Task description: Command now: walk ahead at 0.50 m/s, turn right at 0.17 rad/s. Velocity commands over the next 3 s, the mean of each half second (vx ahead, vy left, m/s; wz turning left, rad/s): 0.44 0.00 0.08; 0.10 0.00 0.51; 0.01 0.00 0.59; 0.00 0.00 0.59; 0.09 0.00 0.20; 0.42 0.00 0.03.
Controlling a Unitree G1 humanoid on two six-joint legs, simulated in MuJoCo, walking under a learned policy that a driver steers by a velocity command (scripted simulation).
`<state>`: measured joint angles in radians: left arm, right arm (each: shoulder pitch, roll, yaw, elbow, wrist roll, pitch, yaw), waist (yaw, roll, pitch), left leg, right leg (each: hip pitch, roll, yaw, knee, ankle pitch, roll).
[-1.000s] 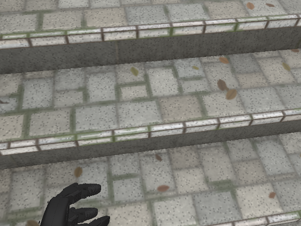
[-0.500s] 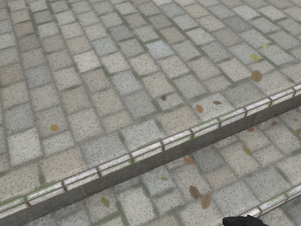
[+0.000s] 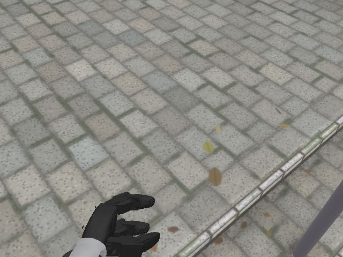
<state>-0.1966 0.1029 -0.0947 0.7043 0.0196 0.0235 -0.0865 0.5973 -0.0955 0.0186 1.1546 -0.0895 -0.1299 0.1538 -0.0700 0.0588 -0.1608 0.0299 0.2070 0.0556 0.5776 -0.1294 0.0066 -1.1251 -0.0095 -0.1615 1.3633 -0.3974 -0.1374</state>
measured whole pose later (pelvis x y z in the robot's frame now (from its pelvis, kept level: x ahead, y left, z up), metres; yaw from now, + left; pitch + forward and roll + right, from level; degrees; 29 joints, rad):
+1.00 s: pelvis +0.46 +0.02 +0.31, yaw +23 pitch +4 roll +1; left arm 0.05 0.22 0.02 0.72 0.00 -0.06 0.05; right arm 0.21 -0.26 -0.06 0.70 0.02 -0.03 -0.02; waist -0.03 0.02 -0.08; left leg -0.42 -0.17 -0.20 0.76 -0.42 0.05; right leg -0.50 0.00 0.03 0.60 -0.13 0.00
